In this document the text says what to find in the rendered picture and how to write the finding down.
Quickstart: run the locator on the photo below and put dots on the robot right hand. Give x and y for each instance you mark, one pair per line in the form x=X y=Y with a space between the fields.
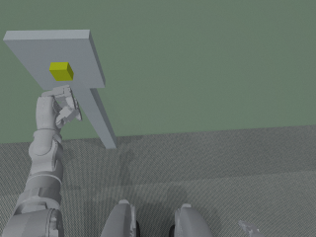
x=250 y=229

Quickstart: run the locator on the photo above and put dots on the robot right thigh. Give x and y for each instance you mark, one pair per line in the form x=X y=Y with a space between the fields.
x=190 y=223

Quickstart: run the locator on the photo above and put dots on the panel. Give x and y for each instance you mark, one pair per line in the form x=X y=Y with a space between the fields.
x=37 y=49

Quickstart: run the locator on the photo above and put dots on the robot left thigh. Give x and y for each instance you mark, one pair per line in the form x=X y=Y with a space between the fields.
x=121 y=220

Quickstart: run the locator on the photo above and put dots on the robot left upper arm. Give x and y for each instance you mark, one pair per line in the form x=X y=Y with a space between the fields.
x=41 y=223

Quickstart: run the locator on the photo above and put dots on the robot thigh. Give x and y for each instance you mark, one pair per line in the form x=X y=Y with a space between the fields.
x=121 y=220
x=190 y=223

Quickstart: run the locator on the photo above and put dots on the button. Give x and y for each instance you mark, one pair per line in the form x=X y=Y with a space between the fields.
x=61 y=71

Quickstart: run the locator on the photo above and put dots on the robot left hand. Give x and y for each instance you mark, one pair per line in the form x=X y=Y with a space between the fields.
x=50 y=114

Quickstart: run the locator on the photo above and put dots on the robot left forearm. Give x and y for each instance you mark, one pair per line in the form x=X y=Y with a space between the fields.
x=42 y=190

